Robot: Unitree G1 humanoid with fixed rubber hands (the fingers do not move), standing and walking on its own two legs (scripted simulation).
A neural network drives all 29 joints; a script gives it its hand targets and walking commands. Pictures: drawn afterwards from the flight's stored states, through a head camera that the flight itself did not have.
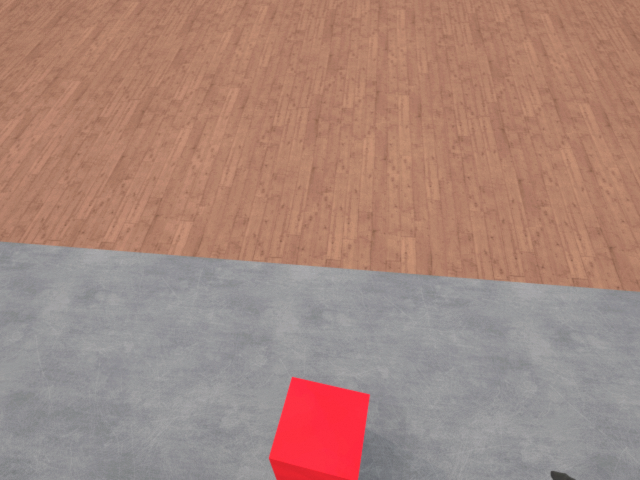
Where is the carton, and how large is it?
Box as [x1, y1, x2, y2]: [269, 377, 369, 479]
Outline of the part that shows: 292,377 269,456 276,478 357,479 369,394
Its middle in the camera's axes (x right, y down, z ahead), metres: +0.01 +0.55 +1.04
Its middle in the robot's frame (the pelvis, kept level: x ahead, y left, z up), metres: +0.37 +0.01 -0.66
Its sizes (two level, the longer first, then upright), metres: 0.210 0.200 0.250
